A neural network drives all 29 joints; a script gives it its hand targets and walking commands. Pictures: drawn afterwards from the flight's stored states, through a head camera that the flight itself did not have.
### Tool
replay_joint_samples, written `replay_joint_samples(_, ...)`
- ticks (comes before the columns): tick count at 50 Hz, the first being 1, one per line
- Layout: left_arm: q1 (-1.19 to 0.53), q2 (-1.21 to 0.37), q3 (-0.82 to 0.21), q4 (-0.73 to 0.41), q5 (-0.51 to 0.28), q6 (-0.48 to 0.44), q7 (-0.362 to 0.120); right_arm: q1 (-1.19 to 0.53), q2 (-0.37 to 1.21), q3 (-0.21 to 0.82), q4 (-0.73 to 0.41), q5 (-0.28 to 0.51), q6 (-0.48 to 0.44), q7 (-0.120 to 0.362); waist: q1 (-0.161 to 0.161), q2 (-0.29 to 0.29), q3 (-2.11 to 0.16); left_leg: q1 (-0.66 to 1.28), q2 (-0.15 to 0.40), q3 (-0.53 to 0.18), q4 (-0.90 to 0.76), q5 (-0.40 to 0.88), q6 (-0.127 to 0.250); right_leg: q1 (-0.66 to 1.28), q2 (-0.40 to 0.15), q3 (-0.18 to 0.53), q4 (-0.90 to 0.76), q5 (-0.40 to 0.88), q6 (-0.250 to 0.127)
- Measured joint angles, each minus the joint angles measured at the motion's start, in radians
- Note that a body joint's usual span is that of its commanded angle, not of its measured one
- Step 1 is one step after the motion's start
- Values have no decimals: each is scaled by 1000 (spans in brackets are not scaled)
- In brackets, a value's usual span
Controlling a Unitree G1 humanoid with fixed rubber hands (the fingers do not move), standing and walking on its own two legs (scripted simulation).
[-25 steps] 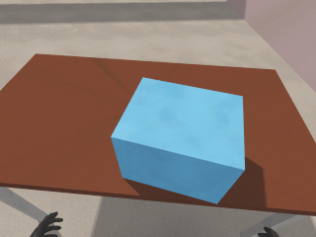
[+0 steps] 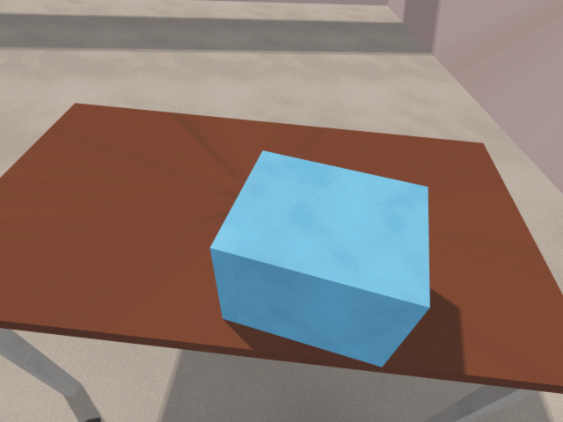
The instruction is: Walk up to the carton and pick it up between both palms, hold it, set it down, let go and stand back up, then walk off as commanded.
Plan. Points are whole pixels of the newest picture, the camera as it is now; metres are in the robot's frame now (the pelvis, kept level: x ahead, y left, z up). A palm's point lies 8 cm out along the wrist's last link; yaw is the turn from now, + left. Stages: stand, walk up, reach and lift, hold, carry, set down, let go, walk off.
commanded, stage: walk up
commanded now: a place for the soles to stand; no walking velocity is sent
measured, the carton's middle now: (320, 255) +0.40 -0.05 +0.00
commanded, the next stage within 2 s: reach and lift in 0.88 s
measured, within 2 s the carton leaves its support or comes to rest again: neither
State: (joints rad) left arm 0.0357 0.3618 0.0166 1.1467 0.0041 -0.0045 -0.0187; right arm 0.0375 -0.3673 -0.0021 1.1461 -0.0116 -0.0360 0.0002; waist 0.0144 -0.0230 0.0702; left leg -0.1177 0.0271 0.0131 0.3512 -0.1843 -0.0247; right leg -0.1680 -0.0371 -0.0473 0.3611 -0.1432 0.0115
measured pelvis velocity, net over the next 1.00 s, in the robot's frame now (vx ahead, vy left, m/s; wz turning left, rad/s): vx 0.02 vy -0.01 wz -0.01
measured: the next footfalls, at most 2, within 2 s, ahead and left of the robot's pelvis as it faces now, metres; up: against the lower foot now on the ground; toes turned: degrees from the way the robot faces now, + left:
none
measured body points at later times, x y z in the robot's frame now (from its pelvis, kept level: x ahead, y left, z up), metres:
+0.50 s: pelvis +0.02 -0.01 +0.00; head +0.03 -0.01 +0.45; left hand +0.13 +0.29 -0.13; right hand +0.12 -0.32 -0.12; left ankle +0.01 +0.13 -0.75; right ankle +0.03 -0.13 -0.75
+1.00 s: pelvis +0.02 -0.01 -0.01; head +0.05 -0.01 +0.44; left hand +0.16 +0.29 -0.13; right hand +0.14 -0.32 -0.12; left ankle +0.01 +0.14 -0.75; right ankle +0.04 -0.13 -0.75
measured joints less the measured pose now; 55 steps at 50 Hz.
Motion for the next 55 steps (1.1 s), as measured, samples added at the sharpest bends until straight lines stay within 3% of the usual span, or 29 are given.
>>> replay_joint_samples(46, 5, -8, 16, -58, -1, 13, 0, 42, -6, -5, -58, -5, 9, -12, -9, 12, -7, 33, 34, 4, -7, -34, -26, 24, 32, 5, -2, -34, -20)
replay_joint_samples(47, 9, -8, 18, -74, -5, 34, 3, 39, -3, -16, -56, -15, 1, -8, -11, 12, -10, 23, 34, 5, 3, -38, -24, 16, 32, 5, 6, -36, -20)
replay_joint_samples(51, -24, -11, 47, -333, -14, 289, 42, -34, 30, -125, -109, -83, -54, 50, -15, 1, 43, -80, 39, 3, 174, -106, -31, -85, 30, 7, 169, -99, -21)
replay_joint_samples(55, -77, -23, 58, -535, 30, 438, 30, -96, 55, -122, -196, -45, -54, 73, -25, -18, 109, -111, 45, 1, 262, -136, -29, -115, 33, 8, 256, -144, -24)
